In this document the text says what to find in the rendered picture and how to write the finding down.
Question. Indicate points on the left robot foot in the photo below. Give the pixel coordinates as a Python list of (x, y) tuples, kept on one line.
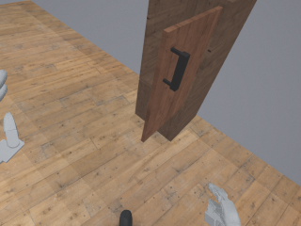
[(126, 218)]

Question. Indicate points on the handle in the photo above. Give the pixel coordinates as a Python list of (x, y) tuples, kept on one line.
[(179, 70)]

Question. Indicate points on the cupboard door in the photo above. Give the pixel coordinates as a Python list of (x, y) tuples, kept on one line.
[(191, 36)]

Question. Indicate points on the robot left hand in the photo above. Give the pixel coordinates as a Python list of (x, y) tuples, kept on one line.
[(9, 147)]

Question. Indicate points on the robot right hand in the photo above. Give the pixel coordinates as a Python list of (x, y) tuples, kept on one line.
[(224, 214)]

